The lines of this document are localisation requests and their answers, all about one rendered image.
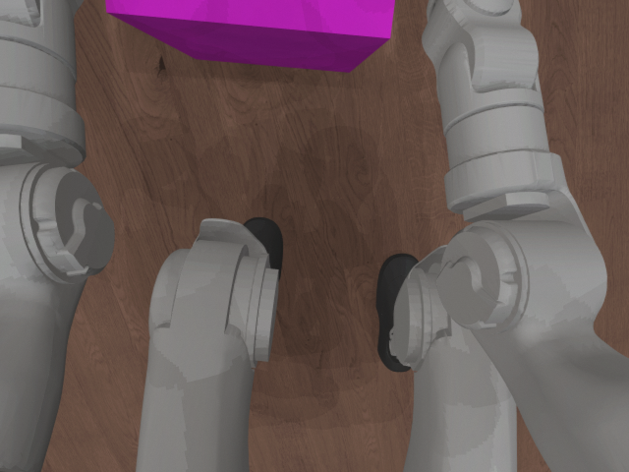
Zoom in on carton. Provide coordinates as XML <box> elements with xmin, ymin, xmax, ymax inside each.
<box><xmin>105</xmin><ymin>0</ymin><xmax>395</xmax><ymax>73</ymax></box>

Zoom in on right robot shin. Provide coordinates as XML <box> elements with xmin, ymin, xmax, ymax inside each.
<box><xmin>389</xmin><ymin>245</ymin><xmax>447</xmax><ymax>367</ymax></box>

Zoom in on robot left forearm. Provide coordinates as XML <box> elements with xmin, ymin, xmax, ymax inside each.
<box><xmin>0</xmin><ymin>0</ymin><xmax>86</xmax><ymax>168</ymax></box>

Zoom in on robot right forearm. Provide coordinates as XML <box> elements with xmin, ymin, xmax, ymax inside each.
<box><xmin>422</xmin><ymin>0</ymin><xmax>595</xmax><ymax>242</ymax></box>

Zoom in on right robot upper arm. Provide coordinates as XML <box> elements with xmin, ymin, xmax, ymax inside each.
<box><xmin>436</xmin><ymin>220</ymin><xmax>629</xmax><ymax>472</ymax></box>

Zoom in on left robot upper arm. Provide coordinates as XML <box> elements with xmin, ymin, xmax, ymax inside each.
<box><xmin>0</xmin><ymin>161</ymin><xmax>115</xmax><ymax>472</ymax></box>

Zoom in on robot left thigh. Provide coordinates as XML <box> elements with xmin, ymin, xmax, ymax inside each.
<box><xmin>136</xmin><ymin>240</ymin><xmax>279</xmax><ymax>472</ymax></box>

